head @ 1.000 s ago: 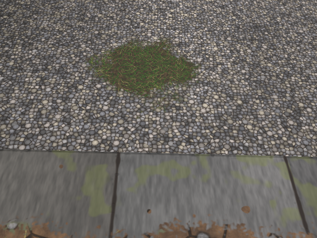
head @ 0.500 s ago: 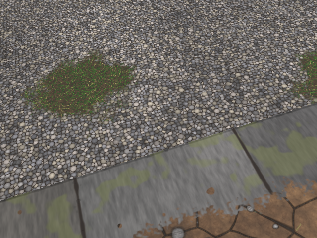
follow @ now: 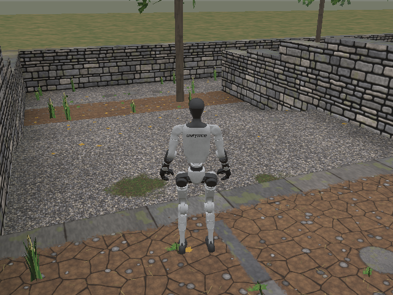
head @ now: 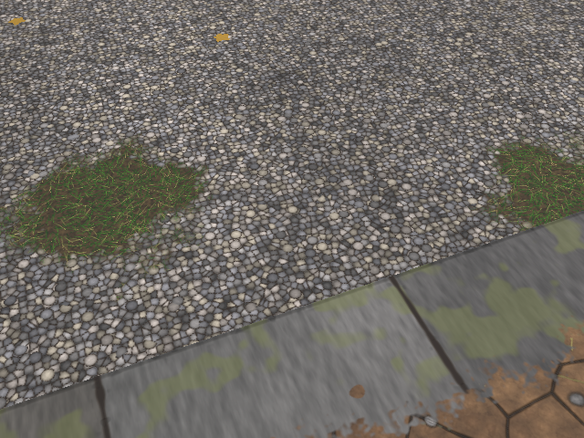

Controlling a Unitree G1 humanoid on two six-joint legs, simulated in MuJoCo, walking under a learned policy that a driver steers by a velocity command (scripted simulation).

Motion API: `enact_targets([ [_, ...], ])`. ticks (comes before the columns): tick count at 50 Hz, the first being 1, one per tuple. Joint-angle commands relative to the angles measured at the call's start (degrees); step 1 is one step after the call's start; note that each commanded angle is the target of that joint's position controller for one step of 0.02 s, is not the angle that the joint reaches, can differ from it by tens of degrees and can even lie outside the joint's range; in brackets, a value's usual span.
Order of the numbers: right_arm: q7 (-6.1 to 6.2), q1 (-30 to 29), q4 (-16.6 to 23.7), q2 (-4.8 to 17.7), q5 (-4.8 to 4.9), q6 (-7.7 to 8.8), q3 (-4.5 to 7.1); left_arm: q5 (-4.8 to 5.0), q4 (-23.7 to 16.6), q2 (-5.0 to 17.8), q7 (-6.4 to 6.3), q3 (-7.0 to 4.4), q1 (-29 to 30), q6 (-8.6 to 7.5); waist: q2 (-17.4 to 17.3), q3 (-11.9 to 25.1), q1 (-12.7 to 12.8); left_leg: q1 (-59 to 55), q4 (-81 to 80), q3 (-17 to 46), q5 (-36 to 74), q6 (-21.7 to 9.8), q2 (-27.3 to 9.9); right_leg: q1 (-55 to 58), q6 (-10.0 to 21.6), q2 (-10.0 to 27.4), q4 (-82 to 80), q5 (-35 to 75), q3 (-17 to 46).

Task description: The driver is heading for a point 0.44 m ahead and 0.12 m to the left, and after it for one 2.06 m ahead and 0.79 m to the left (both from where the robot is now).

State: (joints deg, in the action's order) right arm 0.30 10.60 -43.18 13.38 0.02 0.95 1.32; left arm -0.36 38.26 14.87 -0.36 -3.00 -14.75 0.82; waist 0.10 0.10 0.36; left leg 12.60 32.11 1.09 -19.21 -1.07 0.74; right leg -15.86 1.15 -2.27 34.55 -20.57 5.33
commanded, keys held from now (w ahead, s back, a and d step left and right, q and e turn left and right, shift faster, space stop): w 0.08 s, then w+q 0.46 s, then q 0.46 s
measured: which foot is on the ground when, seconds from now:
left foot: down 0.00-0.10, up 0.12-0.54, down 0.56-1.00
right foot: down 0.00-0.60, up 0.62-1.00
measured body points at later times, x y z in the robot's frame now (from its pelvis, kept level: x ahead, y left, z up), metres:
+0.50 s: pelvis +0.19 +0.02 -0.01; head +0.21 +0.01 +0.44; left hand +0.12 +0.24 -0.14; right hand +0.43 -0.16 -0.10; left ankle +0.33 +0.17 -0.70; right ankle +0.01 -0.12 -0.73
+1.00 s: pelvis +0.41 +0.08 +0.01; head +0.44 +0.09 +0.46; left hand +0.47 +0.39 -0.08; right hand +0.64 -0.13 -0.09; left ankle +0.35 +0.16 -0.73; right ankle +0.54 +0.01 -0.72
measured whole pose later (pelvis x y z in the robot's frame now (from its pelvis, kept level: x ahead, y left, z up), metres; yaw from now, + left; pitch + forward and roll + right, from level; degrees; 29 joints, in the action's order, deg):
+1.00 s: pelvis +0.41 +0.08 +0.01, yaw +27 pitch +3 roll +1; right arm -4.4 15.2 -40.9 19.1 -2.2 6.3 4.2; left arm -1.7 39.8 17.1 -0.9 1.5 -6.7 -3.2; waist 0.4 0.5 -3.6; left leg 12.7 22.9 10.1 -12.6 -3.5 8.0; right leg -24.4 -0.7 1.3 28.2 -5.7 2.3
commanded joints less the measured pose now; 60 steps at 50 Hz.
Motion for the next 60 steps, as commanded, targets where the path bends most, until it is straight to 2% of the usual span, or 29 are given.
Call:
enact_targets([
  [1, 0.64, 0.8, 2.8, 11.7, 0.91, 0.77, 3.21, 1.11, -4.4, 3.8, 0.08, -1.27, 2.2, -3.03, -7.9, -6.2, -1.0, 2.5, -18.2, 21.1, -26.9, -10.4, -15.6, -8.5, 1.1, 0.6, 3.6, -3.7, -5.4],
  [4, -0.02, -3.4, 3.7, 9.8, 1.47, 0.93, 2.62, 1.27, -2.3, 3.6, 0.62, -1.6, -3.7, -4.68, -7.5, -6.1, 2.6, 10.9, -14.5, 15.5, -19.8, -8.5, -12.0, 4.2, 3.3, 1.7, -3.7, -1.6, -4.5],
  [5, -0.18, -5.7, 5.0, 7.0, 1.61, 1.21, 1.73, 0.94, -1.1, 6.0, 0.68, -2.39, -7.5, -5.21, -1.9, -6.0, 4.1, 15.3, -6.6, 9.1, -13.7, -5.5, -6.5, 8.3, 4.9, 4.7, -9.3, -5.9, 2.8],
  [6, -0.24, -7.3, 6.4, 4.1, 1.71, 2.16, 1.0, 0.84, 0.0, 9.9, 0.72, -3.57, -12.4, -5.68, 9.8, -5.1, 5.1, 23.4, 9.5, -0.2, -6.7, -1.6, 0.5, 15.4, 8.9, 12.1, -17.3, -13.2, 17.7],
  [7, -0.16, -8.5, 7.8, 6.7, 2.1, 3.1, 1.58, 0.35, 0.1, 12.3, 1.15, -4.19, -15.8, -6.1, 16.5, -4.5, 6.8, 32.2, 22.2, 1.2, -12.2, -0.9, 1.5, 20.1, 14.5, 21.8, -23.2, -9.7, 33.9],
  [8, -0.31, -7.0, 6.9, 8.7, 2.78, 3.6, 2.53, -0.12, 0.2, 10.0, 0.93, -3.5, -15.6, -6.62, 10.8, -4.5, 5.6, 36.8, 31.1, 5.7, -13.6, -2.0, -0.2, 22.2, 15.5, 23.5, -21.7, -5.5, 33.7],
  [10, -0.93, -4.3, 5.1, 7.1, 3.06, 3.86, 2.37, -0.02, -0.1, 7.8, 0.46, -2.93, -13.6, -7.03, 4.0, -2.9, 3.8, 39.9, 34.6, 8.4, -4.4, -4.0, -2.3, 24.9, 12.2, 21.2, -21.0, -0.6, 23.2],
  [15, -2.58, -6.2, 4.8, 4.8, 1.88, 2.7, 2.17, 0.02, 1.0, 5.2, -0.13, -2.09, -11.0, -6.46, 4.0, -4.1, 3.4, 36.0, 26.5, 4.5, 9.7, -0.1, -3.6, 19.6, 8.3, 15.5, -25.2, 19.3, 2.7],
  [16, -4.81, -2.6, 2.7, 1.6, -6.03, 3.44, 0.34, -6.21, -0.3, -1.1, 0.05, 1.06, -10.8, -8.43, 5.7, 0.5, 2.7, 32.8, 24.0, -0.2, 16.8, -0.4, -4.7, 17.9, 11.8, 16.0, -29.4, 14.2, -0.1],
  [19, -6.54, -9.7, 4.2, 2.6, -3.59, 3.68, 0.47, -4.85, 1.9, 3.1, 0.95, 1.05, -13.2, -8.85, 4.1, -3.4, 4.5, 31.2, 15.6, -2.3, 21.2, -0.3, -4.8, 15.6, 10.9, 15.2, -30.0, 19.8, -5.9],
  [23, -6.1, -12.9, 6.1, 3.7, -3.44, 3.49, -0.05, -4.95, 6.4, 6.4, 2.18, 1.15, -16.8, -7.34, 5.0, -5.5, 4.3, 29.3, 6.4, -3.8, 19.3, -3.3, -3.1, 20.7, 10.2, 18.2, -28.2, 28.3, -9.5],
  [27, -4.67, -8.9, 7.1, 7.5, -1.84, 4.22, 1.26, -5.73, 8.6, 10.3, 2.38, 0.7, -13.9, -7.23, 6.6, -3.2, -2.1, 11.7, 2.7, -8.7, 16.7, -7.0, 4.3, 19.2, 7.7, 17.4, -16.6, 62.6, -16.8],
  [28, -3.92, -0.9, 4.9, 10.3, -1.15, 4.72, 2.54, -6.2, 8.6, 11.1, 2.43, 0.52, -13.9, -7.58, 5.6, 0.8, -5.2, -2.3, 2.3, -9.0, 20.8, -8.6, 6.8, 13.1, 4.9, 14.3, -5.0, 67.5, -19.1],
  [29, -2.5, 11.6, 1.2, 13.1, -1.78, 4.48, 3.81, -7.87, 7.3, 7.3, 2.59, 1.91, -16.8, -8.14, -0.4, 13.3, -7.2, -28.6, 9.4, -1.3, 33.0, -15.1, 1.9, -3.2, -0.2, 11.8, 13.0, 55.1, -17.9],
  [30, -1.77, 24.9, -1.6, 14.8, -1.95, 3.7, 4.16, -8.86, 5.2, 1.5, 4.18, 4.57, -23.2, -8.72, -10.7, 33.3, -8.9, -55.1, 3.2, 30.2, 39.8, -32.0, -17.4, -19.4, -6.2, 2.7, 36.1, 3.6, -11.6],
  [31, -2.11, 33.0, -5.6, 13.4, -3.65, 4.09, 4.02, -2.9, 2.8, 5.7, 5.24, 2.5, -4.9, -8.12, -2.9, 22.3, -16.8, -47.8, -7.1, 37.4, 42.9, -26.4, -19.5, -30.6, -4.8, -2.3, 49.5, -10.9, -2.7],
  [32, -1.74, 25.7, -5.4, 16.0, -2.98, 6.02, 5.2, -1.18, -1.2, 4.6, 4.33, 2.26, 3.4, -8.6, -3.6, 8.6, -13.2, -32.3, -7.7, 29.6, 42.2, -21.3, -19.0, -35.3, -3.1, 2.1, 50.8, -9.5, 2.1],
  [33, -1.85, 16.8, -4.2, 13.0, -1.73, 6.74, 4.63, -3.02, -1.1, 8.0, 2.41, 1.52, 4.1, -8.42, -1.9, 4.6, -8.8, -17.0, -9.2, 24.1, 43.8, -20.7, -16.7, -29.7, -3.0, 5.7, 47.4, -9.0, 2.3],
  [35, -2.88, 4.2, -1.4, 6.9, -1.46, 7.1, 2.09, -4.74, -0.5, 4.4, -0.01, 2.71, -2.7, -7.18, -1.6, 4.4, 2.0, 5.7, -15.2, 17.3, 48.8, -21.0, -13.8, -13.5, -1.8, 8.6, 39.4, -7.5, 1.7],
  [38, -4.18, -5.3, 3.7, 10.9, -2.28, 7.51, 2.88, -3.44, -0.3, 5.9, -0.33, 2.75, -7.1, -5.13, -1.2, 4.7, 6.6, 16.7, -20.2, 12.5, 42.7, -18.8, -9.2, -5.0, -3.5, 7.4, 26.5, -1.6, -2.3],
  [40, -4.58, -4.2, 4.7, 13.9, -3.24, 8.05, 4.03, -2.46, 0.3, 4.6, 0.42, 3.52, -5.1, -3.9, -0.8, 3.9, 4.8, 19.2, -19.6, 9.3, 42.7, -16.1, -5.9, -1.1, -4.7, 6.0, 17.4, 4.9, -5.2],
  [43, -4.88, 2.0, 4.5, 13.6, -2.92, 7.57, 4.48, -2.35, -1.2, 4.8, 1.04, 3.84, 1.7, -2.58, -2.1, 3.4, 0.8, 11.5, -17.6, 13.0, 39.2, -15.1, -6.8, -3.7, -5.0, 4.7, 7.8, 12.7, -4.6],
  [49, -4.35, 4.7, 5.8, 13.6, -2.01, 5.53, 4.79, -0.84, -1.6, 9.6, -1.37, 2.01, 7.6, -5.17, -3.7, 5.5, -1.5, -6.6, -9.0, 22.8, 35.8, -12.7, -10.3, -6.7, -1.1, 3.6, -9.5, 15.6, -2.9],
  [51, -4.43, 5.1, 6.2, 10.6, -1.75, 4.95, 3.22, 0.98, -1.1, 13.3, -2.2, 0.45, 2.8, -6.42, 0.0, 11.8, 0.8, -1.3, -1.5, 19.1, 30.7, -6.2, -3.3, 10.6, 7.5, 8.7, -16.0, 37.5, -0.6],
  [52, -4.11, 10.9, 7.7, 4.8, -3.01, 5.51, 1.24, 0.94, -2.4, 17.9, -2.69, -1.01, 0.3, -7.22, 12.2, 20.8, -0.6, 12.9, 10.5, 11.5, 7.2, 0.1, 6.0, 29.3, 24.8, 24.7, -16.0, 57.7, 17.2],
  [53, -3.76, 10.4, 7.3, 8.4, -3.93, 5.42, 2.14, -1.43, -2.6, 15.0, -2.45, -0.77, 0.9, -6.93, 10.9, 17.9, 1.5, 24.5, 22.7, 8.2, -20.2, 3.7, 6.4, 30.4, 28.3, 32.5, -18.5, 51.3, 24.9],
  [54, -3.05, 8.0, 6.4, 11.3, -3.97, 4.37, 3.04, -1.78, -2.1, 13.5, -2.65, -1.12, 1.9, -7.32, 3.4, 10.5, 1.3, 24.4, 30.3, 7.1, -18.9, 4.1, 1.2, 22.0, 22.4, 28.8, -19.7, 44.8, 17.1],
  [57, -1.35, 7.6, 5.6, 11.0, -4.85, 2.95, 2.99, -0.21, -4.9, 7.6, -2.29, 0.3, 9.2, -7.26, 6.5, 6.6, -1.9, 17.7, 36.3, 3.4, -10.8, 7.1, -1.6, 9.1, 15.0, 19.8, -22.1, 41.1, 2.7],
  [60, -3.7, 6.4, 6.0, 8.1, -3.43, 2.67, 1.36, -1.25, -6.6, 11.3, -2.33, -1.51, 10.6, -6.91, 4.4, 6.8, -1.5, 14.8, 32.0, -1.6, -4.5, 8.5, -1.4, 6.7, 14.2, 14.5, -22.7, 40.0, -5.2],
])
